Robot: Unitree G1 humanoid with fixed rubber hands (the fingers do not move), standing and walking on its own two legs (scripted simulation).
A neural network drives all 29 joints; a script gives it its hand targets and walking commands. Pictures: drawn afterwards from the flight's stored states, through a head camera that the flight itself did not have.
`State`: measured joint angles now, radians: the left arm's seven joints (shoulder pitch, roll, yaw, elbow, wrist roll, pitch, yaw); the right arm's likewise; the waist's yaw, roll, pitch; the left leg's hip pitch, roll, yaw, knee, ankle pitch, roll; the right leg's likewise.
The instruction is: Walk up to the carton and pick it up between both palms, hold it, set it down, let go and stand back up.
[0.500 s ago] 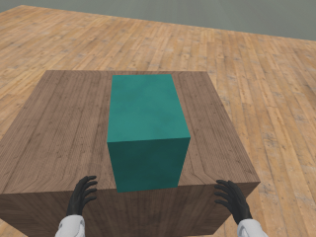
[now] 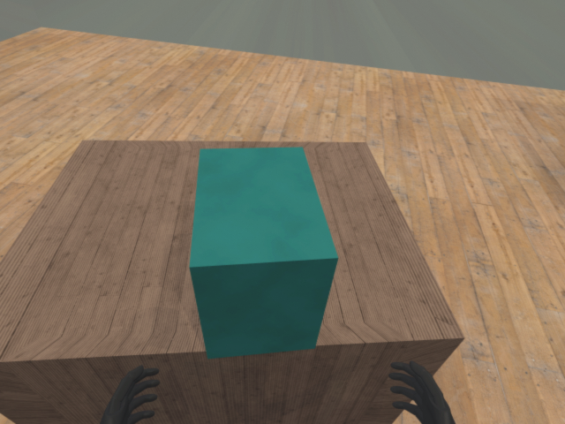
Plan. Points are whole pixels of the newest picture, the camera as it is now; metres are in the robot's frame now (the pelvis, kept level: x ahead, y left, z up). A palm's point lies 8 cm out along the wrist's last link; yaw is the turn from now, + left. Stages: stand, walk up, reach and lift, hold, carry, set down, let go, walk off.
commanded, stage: set down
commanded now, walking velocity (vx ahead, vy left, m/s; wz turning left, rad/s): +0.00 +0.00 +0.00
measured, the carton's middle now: (257, 248) +0.45 +0.07 +0.00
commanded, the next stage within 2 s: let go in 0.70 s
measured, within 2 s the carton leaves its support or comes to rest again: neither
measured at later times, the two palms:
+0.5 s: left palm out of the picture +0.15 +0.26 -0.09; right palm out of the picture +0.15 -0.20 -0.07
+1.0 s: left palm out of the picture +0.15 +0.27 -0.09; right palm out of the picture +0.14 -0.19 -0.08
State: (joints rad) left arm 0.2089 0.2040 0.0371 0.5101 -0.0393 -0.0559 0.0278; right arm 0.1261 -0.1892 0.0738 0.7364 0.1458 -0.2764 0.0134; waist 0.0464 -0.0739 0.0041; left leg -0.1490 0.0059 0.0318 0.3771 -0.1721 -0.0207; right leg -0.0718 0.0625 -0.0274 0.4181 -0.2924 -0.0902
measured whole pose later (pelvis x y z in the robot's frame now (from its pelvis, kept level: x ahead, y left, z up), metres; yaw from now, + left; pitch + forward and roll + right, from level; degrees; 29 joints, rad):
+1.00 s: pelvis +0.00 +0.03 +0.00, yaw -2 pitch -1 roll +0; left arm 0.21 0.22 0.02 0.51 0.00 0.11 0.03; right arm 0.17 -0.16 -0.03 0.77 -0.01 -0.21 0.04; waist 0.01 -0.04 0.05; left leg -0.21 0.00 0.07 0.43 -0.20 0.02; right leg -0.13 0.04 0.00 0.43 -0.28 -0.05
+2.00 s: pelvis -0.01 +0.03 -0.01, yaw +8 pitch -2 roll -1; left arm 0.34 0.17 0.07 1.08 0.03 0.02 0.05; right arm 0.35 -0.10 -0.05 0.98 -0.03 0.02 -0.04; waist 0.01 -0.03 -0.01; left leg -0.27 -0.06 -0.09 0.50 -0.19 0.02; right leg -0.10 0.01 -0.17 0.45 -0.32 -0.05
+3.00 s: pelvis +0.03 -0.03 -0.01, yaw +10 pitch -4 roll +0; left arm 0.35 0.11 0.03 1.23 0.01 0.00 0.06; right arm 0.28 -0.08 0.00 1.19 -0.01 0.04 -0.07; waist 0.02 -0.01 0.05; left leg -0.22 0.01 -0.14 0.56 -0.28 -0.06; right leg 0.01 0.09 -0.21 0.40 -0.37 -0.13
